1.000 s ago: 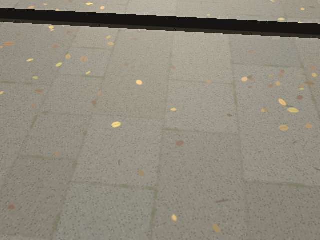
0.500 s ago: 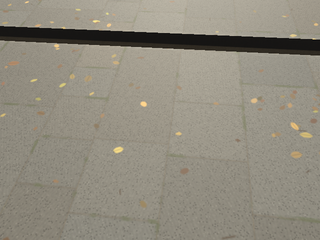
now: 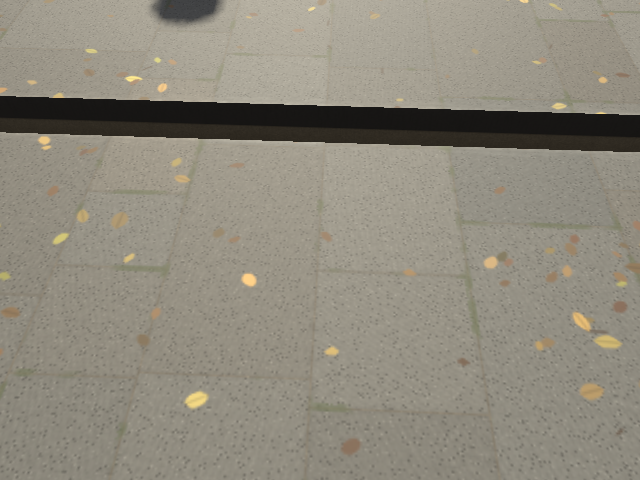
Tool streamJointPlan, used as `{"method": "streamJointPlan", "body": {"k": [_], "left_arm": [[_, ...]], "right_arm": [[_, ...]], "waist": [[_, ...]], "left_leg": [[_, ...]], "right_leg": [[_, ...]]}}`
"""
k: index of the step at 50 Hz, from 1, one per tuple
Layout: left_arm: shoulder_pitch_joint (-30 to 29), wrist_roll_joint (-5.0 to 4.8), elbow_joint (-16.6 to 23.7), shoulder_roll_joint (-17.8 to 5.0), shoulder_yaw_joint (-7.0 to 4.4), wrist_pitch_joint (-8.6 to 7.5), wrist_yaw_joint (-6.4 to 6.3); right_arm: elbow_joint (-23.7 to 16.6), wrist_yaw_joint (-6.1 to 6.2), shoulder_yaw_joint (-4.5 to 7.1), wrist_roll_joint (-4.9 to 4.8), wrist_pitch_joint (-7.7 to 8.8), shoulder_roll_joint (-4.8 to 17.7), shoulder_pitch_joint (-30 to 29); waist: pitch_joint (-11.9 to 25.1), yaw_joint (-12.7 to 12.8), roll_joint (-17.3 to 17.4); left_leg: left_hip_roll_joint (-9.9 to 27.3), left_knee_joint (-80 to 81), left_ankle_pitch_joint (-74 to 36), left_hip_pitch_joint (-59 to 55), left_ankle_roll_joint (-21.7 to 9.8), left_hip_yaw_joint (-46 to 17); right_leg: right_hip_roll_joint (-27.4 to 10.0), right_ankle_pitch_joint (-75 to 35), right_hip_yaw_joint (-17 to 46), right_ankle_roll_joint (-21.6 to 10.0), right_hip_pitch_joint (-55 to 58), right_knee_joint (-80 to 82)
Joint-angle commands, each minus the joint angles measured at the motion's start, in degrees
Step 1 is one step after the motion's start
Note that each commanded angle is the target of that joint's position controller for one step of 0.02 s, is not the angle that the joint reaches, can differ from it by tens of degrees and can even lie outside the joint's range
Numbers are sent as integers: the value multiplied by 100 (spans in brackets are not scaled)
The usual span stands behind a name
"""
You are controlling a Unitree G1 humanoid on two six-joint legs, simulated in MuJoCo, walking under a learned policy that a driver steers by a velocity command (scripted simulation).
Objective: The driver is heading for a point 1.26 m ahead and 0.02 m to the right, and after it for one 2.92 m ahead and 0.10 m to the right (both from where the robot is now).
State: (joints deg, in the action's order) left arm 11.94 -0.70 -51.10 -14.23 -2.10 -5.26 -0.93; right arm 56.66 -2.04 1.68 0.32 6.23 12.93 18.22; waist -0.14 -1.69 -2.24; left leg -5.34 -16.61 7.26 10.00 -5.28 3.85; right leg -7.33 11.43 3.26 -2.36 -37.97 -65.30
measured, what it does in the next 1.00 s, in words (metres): walks ahead: right foot, then left foot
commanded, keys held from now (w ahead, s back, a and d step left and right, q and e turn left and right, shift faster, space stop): w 1.00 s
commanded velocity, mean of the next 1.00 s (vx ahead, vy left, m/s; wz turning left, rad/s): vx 0.50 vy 0.00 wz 0.00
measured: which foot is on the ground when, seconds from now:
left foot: down 0.00-0.32, up 0.34-0.84, down 0.86-1.00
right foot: up 0.00-0.28, down 0.30-0.88, up 0.90-1.00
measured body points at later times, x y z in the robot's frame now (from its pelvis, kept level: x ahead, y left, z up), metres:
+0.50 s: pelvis +0.28 -0.08 +0.00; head +0.29 -0.10 +0.45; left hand +0.33 +0.18 -0.12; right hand +0.37 -0.35 -0.14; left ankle +0.29 +0.08 -0.66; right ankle +0.30 -0.16 -0.74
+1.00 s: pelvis +0.55 -0.01 -0.01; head +0.58 +0.00 +0.44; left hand +0.59 +0.25 -0.15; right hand +0.66 -0.28 -0.13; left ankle +0.61 +0.07 -0.74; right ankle +0.47 -0.17 -0.65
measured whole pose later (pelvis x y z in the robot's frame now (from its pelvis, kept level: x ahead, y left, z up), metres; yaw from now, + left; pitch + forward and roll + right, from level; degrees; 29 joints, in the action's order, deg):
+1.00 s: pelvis +0.55 -0.01 -0.01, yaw +1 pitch +1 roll +0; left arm 16.9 -1.4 -55.1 -14.7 -2.9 -5.6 -0.2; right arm 51.9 -2.0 3.1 0.0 5.7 13.9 10.3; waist -1.4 -0.1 -1.7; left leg -1.9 -26.3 8.5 19.5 -3.8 3.7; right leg -3.3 19.9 1.6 -2.9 -25.0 -68.1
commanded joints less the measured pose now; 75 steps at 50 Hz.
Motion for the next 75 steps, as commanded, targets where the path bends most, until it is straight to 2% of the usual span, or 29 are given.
{"method": "streamJointPlan", "body": {"k": [1,10,12,14,15,16,17,18,20,22,32,38,41,42,43,44,45,46,48,50,55,65,68,70,71,72,73,74,75], "left_arm": [[199,73,241,-267,-79,19,-40],[-1428,-57,766,-249,-17,-101,208],[-1292,-58,798,-376,-57,-152,266],[-239,-43,514,-686,-236,-190,258],[933,-7,219,-1103,-394,-202,213],[1693,83,68,-1770,-559,-152,201],[1778,71,43,-1309,-430,-147,224],[1237,40,135,-953,-309,-160,224],[274,48,337,-557,-170,-138,253],[102,101,281,-372,-116,-157,302],[1021,34,-204,-734,-193,-95,83],[1408,-25,-494,-804,-253,40,24],[1164,-26,-467,-935,-304,114,3],[1046,-8,-438,-879,-280,148,6],[1010,51,-338,-725,-204,151,11],[1683,76,-279,-75,-9,41,83],[1644,1,-369,-138,-1,-124,120],[1099,-163,-203,-666,-145,-218,144],[437,-116,-34,-706,-193,-214,68],[675,-39,-91,-471,-224,-39,20],[92,42,134,-386,-261,92,-20],[-1648,-47,693,-232,-135,-28,235],[-1543,-60,758,-385,-166,-86,323],[-520,-32,475,-688,-332,-106,305],[537,5,157,-998,-473,-102,266],[1406,125,6,-1590,-613,-80,223],[1523,42,-56,-1356,-521,-59,256],[1084,-10,23,-986,-394,-73,260],[578,6,151,-746,-321,-56,246]], "right_arm": [[-314,113,119,-7,104,756,-232],[-26,216,183,-153,-95,975,650],[-17,229,218,-157,-156,1043,597],[-74,230,197,-126,-219,1013,380],[-195,227,99,-44,-218,787,326],[-299,173,-107,-22,-92,117,916],[-206,143,-74,-118,69,337,919],[-357,121,72,-271,151,891,386],[-486,179,110,-198,125,853,-191],[-443,213,136,-129,-45,630,-29],[-958,166,126,-90,-115,367,-1623],[-1284,-15,98,-151,-29,427,-2365],[-1185,-52,211,-147,21,678,-1795],[-935,-26,337,-137,22,877,-997],[-641,25,477,-103,14,1227,98],[-490,61,622,-2,-25,1805,880],[-478,48,490,-49,-39,1439,872],[-538,50,390,-102,-24,1122,379],[-728,28,259,-56,-16,714,-567],[-685,-13,197,22,22,508,-772],[-415,129,271,-2,39,835,-257],[-1,252,295,-116,-142,958,643],[43,284,351,-139,-217,1048,568],[-19,287,356,-145,-265,1076,290],[-80,277,285,-110,-273,898,281],[-188,238,131,-33,-198,398,832],[-85,183,52,-97,-52,222,1005],[-198,163,213,-246,53,818,509],[-352,170,231,-313,101,913,4]], "waist": [[-311,268,432],[-464,-276,522],[-382,-123,598],[206,469,610],[1039,910,295],[1871,814,-1150],[2237,851,-1267],[1365,740,-856],[499,404,-118],[243,112,-261],[-287,411,-113],[-554,541,-132],[-141,138,-310],[315,-272,-278],[1067,-680,-21],[1976,-527,1322],[2376,-530,1628],[1487,-462,1295],[461,-101,504],[249,235,719],[-104,208,511],[-517,-314,538],[-409,-114,659],[208,479,726],[913,883,519],[1891,826,-636],[2463,783,-1372],[1665,776,-901],[1015,667,-535]], "left_leg": [[1600,1184,-401,612,-981,-1188],[1875,675,-334,-831,-646,-1025],[2012,359,-628,-1082,-555,-1106],[1699,-880,-2237,-980,-346,-816],[1347,-2449,-2036,-154,-143,-488],[368,-4801,170,2290,323,-67],[255,-5741,2404,3124,265,-960],[624,-6075,2070,3609,132,-1062],[1149,-5514,1089,3261,127,-797],[1346,-5009,648,2635,186,-774],[1167,-2266,-1376,3017,409,-467],[1029,-1452,-855,3160,197,-448],[694,-1267,-306,1987,-33,-163],[480,-1183,-343,897,-169,7],[949,-1385,-495,-847,-444,-523],[2466,-1091,304,-3215,-1368,-3113],[2833,-154,756,-3449,-1542,-4686],[2633,-63,951,-2730,-1198,-3917],[2188,276,213,-886,-860,-2470],[1844,639,-130,8,-735,-1813],[1775,993,-952,43,-855,-1231],[1904,741,-903,-1160,-607,-816],[2096,304,-1633,-1526,-484,-856],[1828,-841,-3350,-1367,-293,-590],[1515,-2137,-3138,-624,-112,-350],[748,-4458,-882,1488,268,-60],[164,-5720,2480,2696,371,-719],[574,-6223,2350,3277,243,-1058],[876,-6154,1866,3375,166,-876]], "right_leg": [[-241,-922,7,158,-116,804],[186,-1242,-248,97,52,3340],[281,-776,-298,-65,382,3576],[617,-571,-573,-305,1860,3818],[102,-711,-1,-628,3553,3660],[-1333,-94,2496,-1529,5888,4005],[-1625,385,3950,-1733,6134,4790],[-1437,403,3140,-1395,5422,4830],[-945,-425,1709,-1097,3812,5156],[-586,-818,1035,-967,3008,5524],[-359,-1490,38,-885,3241,5929],[-769,-1620,89,-823,4259,5526],[-754,-3261,-12,-659,4370,4767],[-492,-4035,-216,-532,4164,3853],[-178,-3405,-430,-342,3200,2394],[791,-803,-625,102,774,-16],[1061,2065,264,66,-71,-998],[682,1833,385,-58,-599,-1362],[111,823,72,-110,-301,-764],[-128,391,101,-96,393,-249],[-206,-612,-1,141,-205,893],[186,-1465,-290,86,-307,3336],[323,-858,-357,-130,106,3598],[697,-761,-670,-363,1681,3777],[464,-1006,-397,-610,3301,3599],[-1045,-800,1830,-1384,5644,3646],[-1660,-106,3872,-1886,6313,4627],[-1436,250,3279,-1552,5655,4738],[-1207,50,2389,-1328,4773,4822]]}}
